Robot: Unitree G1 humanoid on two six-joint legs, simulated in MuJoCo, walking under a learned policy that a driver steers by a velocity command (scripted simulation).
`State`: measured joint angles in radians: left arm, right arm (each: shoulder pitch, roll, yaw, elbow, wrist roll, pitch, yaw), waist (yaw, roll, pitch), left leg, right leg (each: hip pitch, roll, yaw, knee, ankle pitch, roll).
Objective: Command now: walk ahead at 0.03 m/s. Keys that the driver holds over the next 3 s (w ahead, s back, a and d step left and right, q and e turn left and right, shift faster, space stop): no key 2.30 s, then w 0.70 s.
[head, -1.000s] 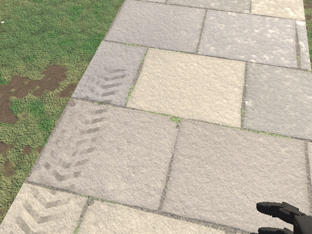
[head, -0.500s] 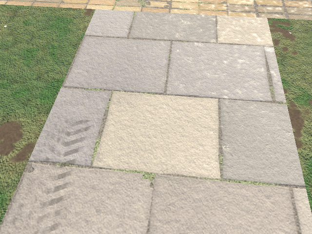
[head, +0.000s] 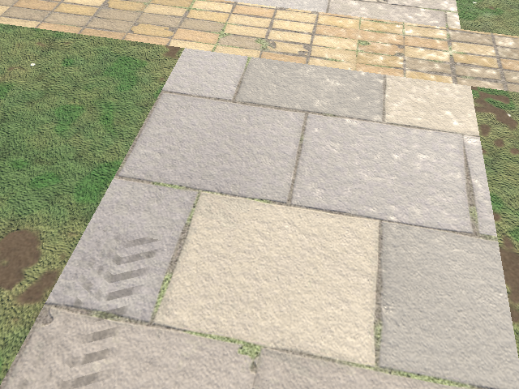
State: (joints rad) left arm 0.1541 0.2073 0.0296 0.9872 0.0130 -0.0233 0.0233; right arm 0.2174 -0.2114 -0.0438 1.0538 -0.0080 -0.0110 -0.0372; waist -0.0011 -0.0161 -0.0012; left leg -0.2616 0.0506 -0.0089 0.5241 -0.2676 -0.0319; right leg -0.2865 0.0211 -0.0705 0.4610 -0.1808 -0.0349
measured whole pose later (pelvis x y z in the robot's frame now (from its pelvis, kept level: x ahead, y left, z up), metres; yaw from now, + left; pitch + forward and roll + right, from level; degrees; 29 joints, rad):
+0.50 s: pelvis +0.03 +0.01 +0.00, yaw +0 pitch -1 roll +0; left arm 0.16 0.21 0.04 1.07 0.00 0.00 0.03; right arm 0.20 -0.20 -0.04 1.10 0.00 0.00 -0.04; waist 0.00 0.00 0.04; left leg -0.17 0.02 0.01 0.51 -0.31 -0.01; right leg -0.23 -0.01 -0.05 0.51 -0.26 -0.01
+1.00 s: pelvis +0.03 +0.01 +0.00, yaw +0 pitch -1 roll +0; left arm 0.20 0.19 0.03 1.12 0.00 0.00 0.04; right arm 0.26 -0.18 -0.03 1.13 0.00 -0.01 -0.05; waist 0.00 0.00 0.04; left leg -0.18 0.02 0.01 0.49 -0.30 -0.02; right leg -0.24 -0.01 -0.05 0.50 -0.24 -0.02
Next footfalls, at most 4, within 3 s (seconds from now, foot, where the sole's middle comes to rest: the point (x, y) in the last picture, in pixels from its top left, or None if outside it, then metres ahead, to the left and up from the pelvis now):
none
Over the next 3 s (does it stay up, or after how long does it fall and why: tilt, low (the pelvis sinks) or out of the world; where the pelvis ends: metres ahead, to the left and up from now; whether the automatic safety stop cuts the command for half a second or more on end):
stays up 0.27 0.02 -0.02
